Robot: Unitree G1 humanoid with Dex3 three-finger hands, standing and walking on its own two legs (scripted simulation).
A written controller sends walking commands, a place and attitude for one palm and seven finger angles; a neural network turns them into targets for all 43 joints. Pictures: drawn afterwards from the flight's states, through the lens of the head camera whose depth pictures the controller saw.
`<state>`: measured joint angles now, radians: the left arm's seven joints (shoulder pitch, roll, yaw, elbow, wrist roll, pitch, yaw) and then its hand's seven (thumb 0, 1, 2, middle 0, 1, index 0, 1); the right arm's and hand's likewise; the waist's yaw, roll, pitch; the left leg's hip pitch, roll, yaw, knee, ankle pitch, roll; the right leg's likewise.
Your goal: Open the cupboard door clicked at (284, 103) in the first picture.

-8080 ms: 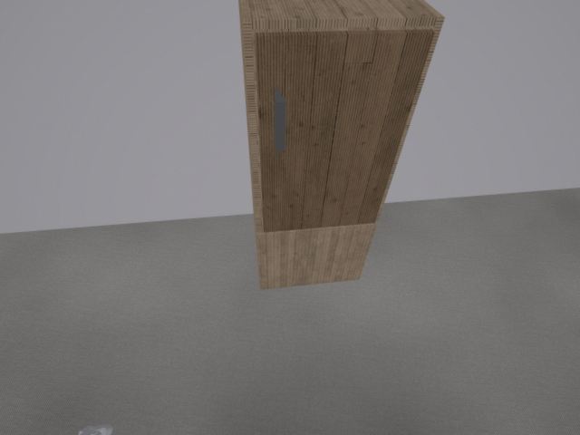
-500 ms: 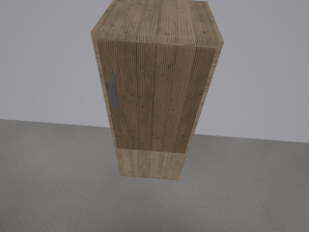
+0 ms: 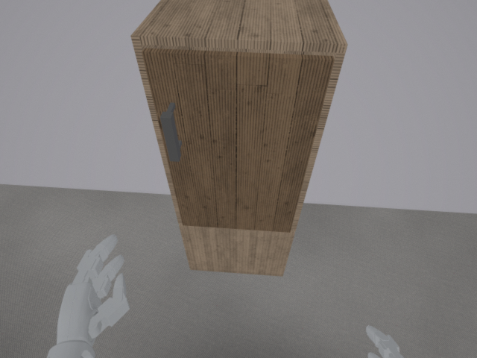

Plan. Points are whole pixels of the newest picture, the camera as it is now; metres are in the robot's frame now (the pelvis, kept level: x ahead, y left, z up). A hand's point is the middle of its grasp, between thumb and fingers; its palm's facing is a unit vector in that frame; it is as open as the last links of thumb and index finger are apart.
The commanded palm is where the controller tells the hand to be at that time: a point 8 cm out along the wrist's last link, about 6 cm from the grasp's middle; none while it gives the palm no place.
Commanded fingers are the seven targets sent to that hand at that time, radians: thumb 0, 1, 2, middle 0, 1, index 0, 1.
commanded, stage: raise the hand with hooked fingers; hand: left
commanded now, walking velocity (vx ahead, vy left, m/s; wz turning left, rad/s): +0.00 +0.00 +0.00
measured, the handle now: (173, 132) +0.57 +0.16 +0.07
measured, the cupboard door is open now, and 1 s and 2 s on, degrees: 0 0 0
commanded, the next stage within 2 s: move the hooked fingers beside the handle in 1.86 s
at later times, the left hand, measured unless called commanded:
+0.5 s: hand (120, 303) +0.21 +0.19 +0.01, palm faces -0.05 -1.00 -0.06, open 10.5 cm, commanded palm +0.18 +0.25 +0.02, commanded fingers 0.00 0.01 0.52 -0.26 -0.87 -0.26 -0.87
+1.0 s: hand (89, 264) +0.26 +0.25 +0.05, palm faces -0.02 -1.00 -0.05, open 13.4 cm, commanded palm +0.24 +0.30 +0.06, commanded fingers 0.00 -0.50 0.30 -0.30 -1.20 -0.30 -1.20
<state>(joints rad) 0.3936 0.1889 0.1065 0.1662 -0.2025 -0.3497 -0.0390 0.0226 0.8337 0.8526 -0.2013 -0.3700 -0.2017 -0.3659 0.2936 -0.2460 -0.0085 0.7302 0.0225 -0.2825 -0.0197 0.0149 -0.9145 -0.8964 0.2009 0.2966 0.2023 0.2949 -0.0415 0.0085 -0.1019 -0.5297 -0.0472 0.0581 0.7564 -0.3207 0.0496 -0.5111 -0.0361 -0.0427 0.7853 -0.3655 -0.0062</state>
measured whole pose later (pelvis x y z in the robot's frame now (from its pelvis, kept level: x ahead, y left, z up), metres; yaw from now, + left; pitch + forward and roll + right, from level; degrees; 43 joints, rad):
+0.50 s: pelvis +0.01 -0.04 -0.05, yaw +1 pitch +12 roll -2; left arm 0.36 0.33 0.31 0.07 -0.37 -0.33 -0.49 0.01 0.24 0.61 -0.25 -0.73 -0.25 -0.73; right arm 0.21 -0.20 0.04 0.57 0.05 -0.22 -0.05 0.01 -0.91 -0.90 0.20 0.30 0.20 0.30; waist 0.01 0.03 -0.12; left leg -0.83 0.03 -0.03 1.10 -0.48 0.00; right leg -0.76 0.04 -0.13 1.04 -0.50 -0.06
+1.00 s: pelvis +0.01 +0.00 -0.02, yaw +0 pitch +9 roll -3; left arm 0.19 0.38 0.35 0.18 -0.36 -0.29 -0.45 0.00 -0.34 0.36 -0.29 -1.11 -0.29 -1.10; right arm 0.27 -0.27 0.04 0.54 0.05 -0.25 -0.07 0.01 -0.91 -0.90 0.20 0.30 0.20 0.30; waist -0.01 0.02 -0.10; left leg -0.67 0.00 0.01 0.95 -0.43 0.05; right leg -0.60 0.01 -0.09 0.88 -0.43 -0.02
